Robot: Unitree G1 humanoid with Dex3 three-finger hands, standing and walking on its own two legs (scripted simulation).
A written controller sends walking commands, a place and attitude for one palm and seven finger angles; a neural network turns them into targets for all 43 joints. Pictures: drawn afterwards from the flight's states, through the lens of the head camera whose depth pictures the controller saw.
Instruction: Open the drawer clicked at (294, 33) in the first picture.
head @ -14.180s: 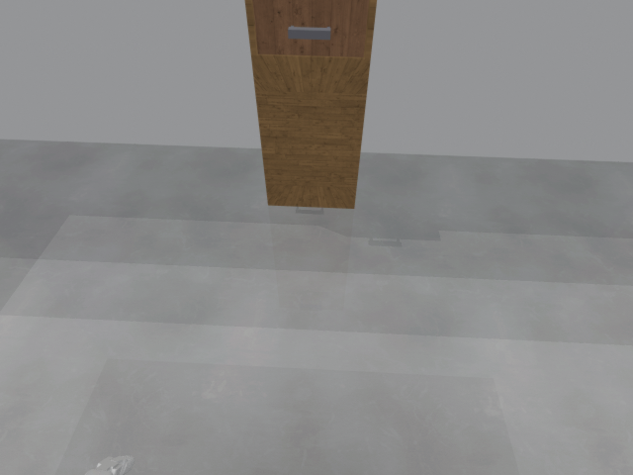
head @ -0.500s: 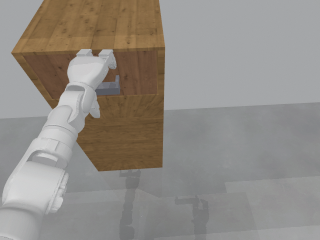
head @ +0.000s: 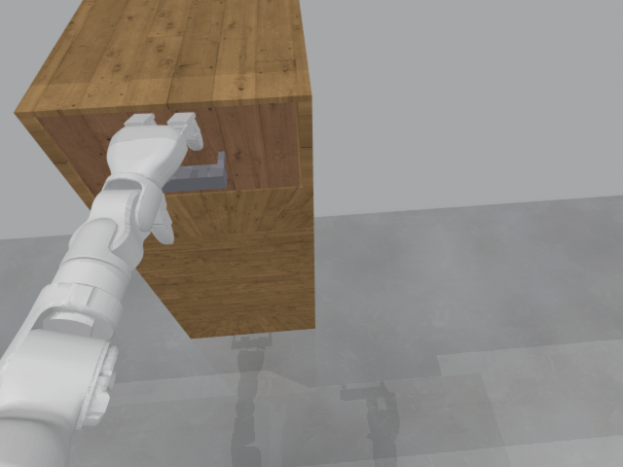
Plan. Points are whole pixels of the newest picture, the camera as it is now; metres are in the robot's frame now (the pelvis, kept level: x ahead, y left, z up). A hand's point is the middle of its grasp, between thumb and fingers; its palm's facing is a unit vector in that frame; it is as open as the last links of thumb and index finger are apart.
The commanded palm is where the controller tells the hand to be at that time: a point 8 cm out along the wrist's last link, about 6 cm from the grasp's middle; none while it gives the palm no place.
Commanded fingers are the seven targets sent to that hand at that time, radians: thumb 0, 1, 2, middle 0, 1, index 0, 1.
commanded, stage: lower the fingers behind the handle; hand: left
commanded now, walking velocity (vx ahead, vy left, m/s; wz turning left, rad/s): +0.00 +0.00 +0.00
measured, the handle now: (182, 169) +0.55 +0.20 +0.04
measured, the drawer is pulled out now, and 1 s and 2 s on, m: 0.00 0.00 0.00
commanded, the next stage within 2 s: close the thumb around the handle in 1.68 s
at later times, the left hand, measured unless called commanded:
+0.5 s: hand (176, 176) +0.49 +0.19 +0.08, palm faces +0.10 -0.05 -0.99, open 13.8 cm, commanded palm +0.47 +0.20 +0.13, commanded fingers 0.00 -0.50 0.30 -0.30 -1.20 -0.30 -1.20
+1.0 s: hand (182, 197) +0.49 +0.19 +0.04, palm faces -0.02 -0.04 -1.00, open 13.9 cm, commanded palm +0.48 +0.20 +0.10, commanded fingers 0.00 -0.50 0.30 -0.30 -1.20 -0.30 -1.20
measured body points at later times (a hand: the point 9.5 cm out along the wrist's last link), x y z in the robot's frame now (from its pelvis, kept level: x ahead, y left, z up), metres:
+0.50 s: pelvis +0.01 +0.01 -0.01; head +0.08 -0.01 +0.44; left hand +0.48 +0.19 +0.13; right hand +0.05 -0.26 -0.14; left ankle +0.00 +0.10 -0.72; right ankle -0.03 -0.10 -0.72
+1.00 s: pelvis +0.00 +0.01 -0.01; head +0.09 +0.00 +0.43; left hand +0.49 +0.19 +0.09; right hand +0.02 -0.27 -0.14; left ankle +0.00 +0.10 -0.72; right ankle -0.03 -0.10 -0.72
